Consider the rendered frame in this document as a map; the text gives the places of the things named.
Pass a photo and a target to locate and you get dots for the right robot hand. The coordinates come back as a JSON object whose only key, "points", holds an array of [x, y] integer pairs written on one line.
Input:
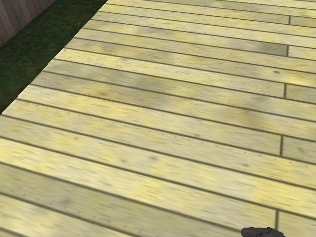
{"points": [[260, 232]]}

